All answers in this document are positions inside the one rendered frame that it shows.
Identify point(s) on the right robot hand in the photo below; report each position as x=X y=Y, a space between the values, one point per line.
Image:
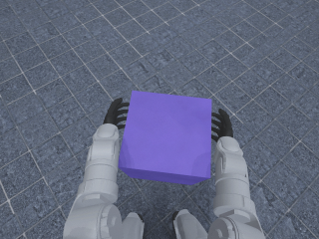
x=225 y=125

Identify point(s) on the right robot forearm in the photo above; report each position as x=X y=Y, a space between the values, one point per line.
x=232 y=193

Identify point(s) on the carton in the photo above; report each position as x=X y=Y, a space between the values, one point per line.
x=167 y=138

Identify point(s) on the right robot shin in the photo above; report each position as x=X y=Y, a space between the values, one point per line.
x=183 y=211

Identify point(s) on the left robot forearm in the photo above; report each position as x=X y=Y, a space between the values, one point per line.
x=100 y=178

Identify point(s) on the robot right upper arm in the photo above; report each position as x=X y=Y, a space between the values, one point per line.
x=228 y=228

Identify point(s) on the robot right foot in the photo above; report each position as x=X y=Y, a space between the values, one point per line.
x=173 y=218

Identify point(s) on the robot left upper arm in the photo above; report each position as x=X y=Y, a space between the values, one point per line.
x=100 y=221

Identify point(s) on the left robot hand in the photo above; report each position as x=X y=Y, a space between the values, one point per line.
x=113 y=113

